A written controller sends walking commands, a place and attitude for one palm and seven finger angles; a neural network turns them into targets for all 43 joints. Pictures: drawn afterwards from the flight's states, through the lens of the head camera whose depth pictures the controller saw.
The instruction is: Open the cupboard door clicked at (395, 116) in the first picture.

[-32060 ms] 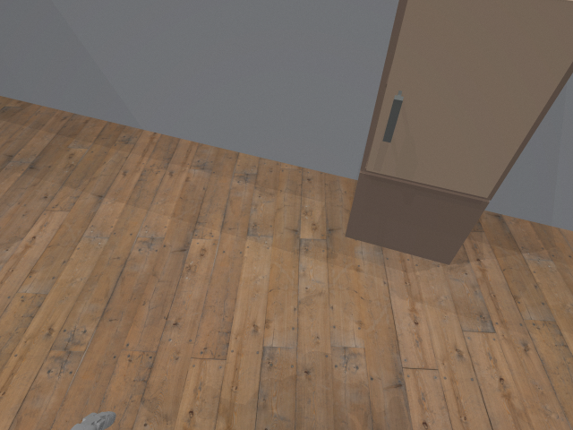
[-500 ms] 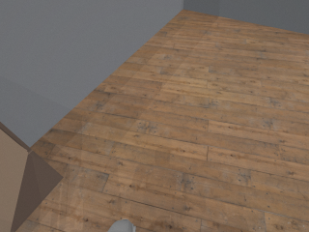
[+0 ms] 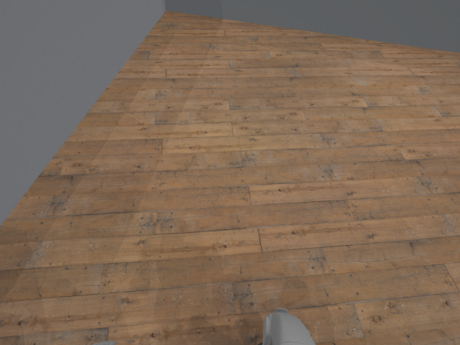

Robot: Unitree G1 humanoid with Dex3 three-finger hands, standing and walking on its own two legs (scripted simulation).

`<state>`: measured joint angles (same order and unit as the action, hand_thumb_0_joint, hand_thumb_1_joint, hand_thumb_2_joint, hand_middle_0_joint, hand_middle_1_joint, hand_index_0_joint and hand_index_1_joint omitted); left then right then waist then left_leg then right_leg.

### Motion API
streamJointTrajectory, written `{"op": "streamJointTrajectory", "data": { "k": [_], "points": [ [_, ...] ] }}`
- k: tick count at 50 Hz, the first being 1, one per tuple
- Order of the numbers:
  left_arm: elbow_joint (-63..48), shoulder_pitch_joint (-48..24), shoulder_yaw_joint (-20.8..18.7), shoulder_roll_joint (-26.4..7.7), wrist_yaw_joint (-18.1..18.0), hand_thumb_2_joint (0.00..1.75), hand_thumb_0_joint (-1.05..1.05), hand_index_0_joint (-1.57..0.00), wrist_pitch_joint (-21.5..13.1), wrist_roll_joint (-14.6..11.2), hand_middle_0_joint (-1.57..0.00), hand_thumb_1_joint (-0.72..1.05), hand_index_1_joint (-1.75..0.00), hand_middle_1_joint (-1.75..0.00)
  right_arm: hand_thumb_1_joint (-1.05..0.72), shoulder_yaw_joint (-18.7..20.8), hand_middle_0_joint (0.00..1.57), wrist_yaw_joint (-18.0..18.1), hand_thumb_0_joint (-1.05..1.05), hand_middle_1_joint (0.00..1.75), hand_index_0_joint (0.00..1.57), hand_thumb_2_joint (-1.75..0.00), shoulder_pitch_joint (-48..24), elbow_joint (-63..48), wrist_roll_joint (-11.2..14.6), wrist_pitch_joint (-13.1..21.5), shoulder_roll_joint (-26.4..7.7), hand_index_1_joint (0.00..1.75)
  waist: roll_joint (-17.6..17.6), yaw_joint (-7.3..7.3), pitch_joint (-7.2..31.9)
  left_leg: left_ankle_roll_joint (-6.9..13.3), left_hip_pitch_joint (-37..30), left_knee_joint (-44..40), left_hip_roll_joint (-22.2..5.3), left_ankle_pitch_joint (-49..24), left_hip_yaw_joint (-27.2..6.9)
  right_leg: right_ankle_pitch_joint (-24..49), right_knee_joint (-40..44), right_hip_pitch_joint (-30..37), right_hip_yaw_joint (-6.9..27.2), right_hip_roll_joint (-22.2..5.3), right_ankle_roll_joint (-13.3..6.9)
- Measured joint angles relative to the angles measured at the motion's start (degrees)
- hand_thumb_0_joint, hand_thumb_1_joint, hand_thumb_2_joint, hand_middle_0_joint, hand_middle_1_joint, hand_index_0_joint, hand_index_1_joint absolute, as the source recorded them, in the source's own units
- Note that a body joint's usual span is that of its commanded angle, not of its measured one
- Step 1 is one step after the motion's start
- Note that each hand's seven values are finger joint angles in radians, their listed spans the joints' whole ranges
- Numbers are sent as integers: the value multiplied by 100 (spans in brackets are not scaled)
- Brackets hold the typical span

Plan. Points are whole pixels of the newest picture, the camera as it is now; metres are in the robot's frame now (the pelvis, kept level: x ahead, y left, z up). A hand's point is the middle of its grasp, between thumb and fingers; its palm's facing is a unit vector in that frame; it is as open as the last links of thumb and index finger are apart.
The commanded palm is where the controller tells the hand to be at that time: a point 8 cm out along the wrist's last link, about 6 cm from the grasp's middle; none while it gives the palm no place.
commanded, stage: walk to a spot facing it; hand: left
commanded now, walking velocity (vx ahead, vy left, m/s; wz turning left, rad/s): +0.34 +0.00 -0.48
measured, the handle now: out of the picture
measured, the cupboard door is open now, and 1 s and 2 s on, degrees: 43 43 43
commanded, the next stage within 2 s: turn to face it in 0.84 s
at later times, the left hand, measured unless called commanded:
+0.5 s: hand (185, 266) +0.29 +0.12 -0.16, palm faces -0.13 -0.97 -0.22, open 7.2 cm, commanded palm none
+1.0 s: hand (216, 165) +0.59 +0.07 -0.17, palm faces -0.33 -0.93 -0.19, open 7.4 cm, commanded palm none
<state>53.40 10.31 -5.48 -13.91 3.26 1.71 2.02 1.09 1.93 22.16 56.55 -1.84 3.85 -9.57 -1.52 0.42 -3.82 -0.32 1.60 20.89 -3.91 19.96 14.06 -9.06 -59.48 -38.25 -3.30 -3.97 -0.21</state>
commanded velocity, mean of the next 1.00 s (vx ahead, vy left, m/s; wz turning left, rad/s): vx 0.27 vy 0.00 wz -0.26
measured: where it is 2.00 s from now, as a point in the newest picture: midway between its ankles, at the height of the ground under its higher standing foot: (266, 261)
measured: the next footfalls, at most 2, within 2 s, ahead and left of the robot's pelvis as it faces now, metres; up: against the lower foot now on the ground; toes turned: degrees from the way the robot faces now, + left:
right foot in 0.18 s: +0.21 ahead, -0.11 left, +0.00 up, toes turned -12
left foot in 0.72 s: +0.52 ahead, +0.02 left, +0.00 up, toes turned -9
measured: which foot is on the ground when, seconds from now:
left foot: down 0.00-0.18, up 0.20-0.70, down 0.72-1.00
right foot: up 0.00-0.16, down 0.18-0.72, up 0.74-1.00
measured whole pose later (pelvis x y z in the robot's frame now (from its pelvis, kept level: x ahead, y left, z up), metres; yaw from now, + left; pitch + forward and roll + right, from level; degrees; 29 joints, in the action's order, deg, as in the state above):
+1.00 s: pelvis +0.47 -0.08 +0.00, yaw -24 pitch +0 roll +0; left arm 56.2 12.6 -4.9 -10.5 1.3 0.5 1.7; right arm 2.8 2.3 16.3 59.3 -1.7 3.3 -11.4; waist -0.6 1.0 -4.0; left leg 0.8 8.6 25.5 -4.3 16.3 14.7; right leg -12.6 -54.6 -33.9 -3.5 -5.8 0.5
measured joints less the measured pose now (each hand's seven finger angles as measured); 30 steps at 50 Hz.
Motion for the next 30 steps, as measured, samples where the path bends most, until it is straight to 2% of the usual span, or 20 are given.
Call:
{"op": "streamJointTrajectory", "data": {
  "k": [3,6,8,9,10,12,14,18,21,25,30],
  "points": [
    [-72,-376,62,55,17,90,1,-20,12,-20,-20,91,-29,-29,-90,17,20,-1,1,30,20,-89,289,196,-23,-36,-35,30,77,-187,-129,-95,-334,-57,-4,239,221,41,1007,154,-194,4,-105],
    [-162,-698,115,105,8,90,1,-20,-35,-34,-20,91,-29,-29,-90,19,20,-9,1,30,20,-89,559,392,-31,-85,-68,30,182,-343,-218,-256,-588,101,-105,591,391,-226,1646,489,-383,184,-324],
    [-242,-793,154,114,-11,90,1,-20,-160,-37,-20,91,-29,-29,-90,14,20,-32,1,30,20,-89,735,539,-11,-147,-54,30,203,-362,-227,-336,-563,751,-267,884,438,-352,2073,970,-490,354,-516],
    [-273,-800,160,112,-33,90,1,-20,-262,-30,-20,91,-29,-29,-90,11,20,-64,1,30,20,-89,776,618,30,-194,-32,30,177,-316,-221,-309,-334,1519,-394,790,390,-388,2139,1134,-479,411,-637],
    [-293,-787,163,123,-73,90,1,-20,-351,-49,-20,91,-29,-29,-90,13,20,-87,1,30,20,-89,709,675,79,-253,-25,30,168,-271,-251,-285,76,2621,-428,777,78,-529,1946,1139,-441,474,-688],
    [-257,-675,193,150,-162,90,1,-20,-431,-111,-20,91,-29,-29,-90,50,20,-111,1,30,20,-89,445,675,117,-331,-20,30,133,-286,-322,-208,960,4547,-270,696,-639,-748,1899,1393,-373,568,-702],
    [-145,-463,224,195,-235,90,1,-20,-426,-148,-20,91,-29,-29,-90,99,20,-107,2,30,20,-89,129,552,110,-334,-14,30,105,-300,-287,-189,1718,5340,-229,307,-965,-704,2275,1785,-291,663,-620],
    [153,36,209,316,-331,90,0,-21,-439,-143,-20,92,-29,-30,-90,146,20,-115,1,30,20,-89,-523,141,41,-293,17,30,90,-295,-86,-222,2816,4861,-366,-222,-1201,-531,3140,2433,-65,818,-693],
    [349,355,182,309,-325,90,0,-21,-487,-135,-21,94,-29,-30,-91,162,20,-150,1,30,20,-89,-868,-73,22,-257,43,30,150,-213,68,-274,3272,4196,-437,-625,-1306,-508,3596,2833,54,903,-697],
    [560,772,221,397,-312,90,0,-21,-569,-136,-20,94,-29,-30,-91,171,20,-199,1,30,20,-89,-1208,-159,26,-259,34,30,241,-28,214,-305,3484,3462,-424,-1016,-1298,-654,3945,3318,188,969,-669],
    [787,1231,301,545,-337,90,1,-20,-601,-113,-20,92,-29,-30,-90,167,20,-264,1,30,20,-89,-1552,-157,46,-255,25,30,237,225,239,-235,3241,2494,-237,-1058,-1094,-1024,4118,3882,346,940,-583]
  ]
}}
